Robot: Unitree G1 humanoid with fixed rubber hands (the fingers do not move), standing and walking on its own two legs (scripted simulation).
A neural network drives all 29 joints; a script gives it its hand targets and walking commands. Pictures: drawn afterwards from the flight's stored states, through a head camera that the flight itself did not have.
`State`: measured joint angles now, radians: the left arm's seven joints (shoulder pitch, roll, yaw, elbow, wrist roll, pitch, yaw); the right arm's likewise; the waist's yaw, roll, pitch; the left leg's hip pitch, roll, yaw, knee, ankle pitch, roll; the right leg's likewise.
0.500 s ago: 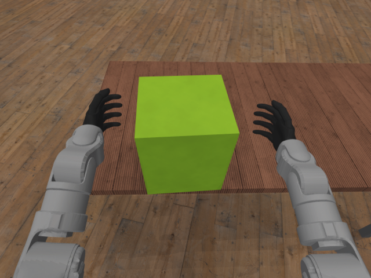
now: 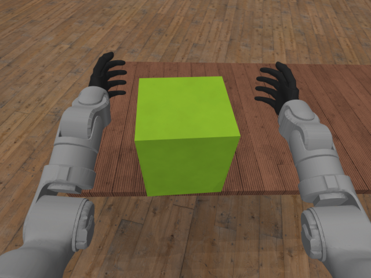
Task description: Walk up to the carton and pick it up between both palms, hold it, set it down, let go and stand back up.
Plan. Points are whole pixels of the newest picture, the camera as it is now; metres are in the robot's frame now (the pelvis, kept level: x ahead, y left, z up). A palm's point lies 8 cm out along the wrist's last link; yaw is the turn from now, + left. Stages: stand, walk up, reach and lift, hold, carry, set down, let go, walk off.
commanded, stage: reach and lift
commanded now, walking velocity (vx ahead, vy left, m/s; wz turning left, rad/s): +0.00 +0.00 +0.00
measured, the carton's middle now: (183, 139) +0.45 +0.02 +0.01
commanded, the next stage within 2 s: none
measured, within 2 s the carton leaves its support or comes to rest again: neither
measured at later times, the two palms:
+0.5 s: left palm (102, 112) +0.44 +0.21 +0.11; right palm (277, 117) +0.44 -0.19 +0.11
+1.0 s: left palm (102, 129) +0.45 +0.23 +0.03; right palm (261, 125) +0.46 -0.18 +0.06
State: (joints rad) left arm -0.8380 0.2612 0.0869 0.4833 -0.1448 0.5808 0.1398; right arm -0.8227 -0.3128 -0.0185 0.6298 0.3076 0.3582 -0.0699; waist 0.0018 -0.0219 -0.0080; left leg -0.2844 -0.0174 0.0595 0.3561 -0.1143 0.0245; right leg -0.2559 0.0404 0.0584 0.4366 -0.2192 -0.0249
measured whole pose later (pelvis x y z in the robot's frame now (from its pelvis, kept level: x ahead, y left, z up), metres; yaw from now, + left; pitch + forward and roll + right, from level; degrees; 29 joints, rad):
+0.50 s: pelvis +0.00 +0.00 +0.00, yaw +0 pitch +9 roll +0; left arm -0.87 0.26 0.09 0.93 -0.14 0.13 0.12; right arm -0.88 -0.31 0.01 0.96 0.31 0.13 -0.04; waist 0.00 -0.03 -0.07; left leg -0.43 -0.01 0.06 0.39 -0.11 0.02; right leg -0.39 0.05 0.06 0.44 -0.20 -0.02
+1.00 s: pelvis +0.01 +0.02 -0.01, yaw -1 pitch +24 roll -2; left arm -0.87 0.26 0.08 1.17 -0.20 -0.22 0.13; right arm -0.87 -0.30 0.03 1.10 0.31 -0.14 0.05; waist 0.00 -0.03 -0.24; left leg -0.77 0.01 0.06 0.47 -0.13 0.03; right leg -0.69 0.06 0.06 0.45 -0.18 -0.02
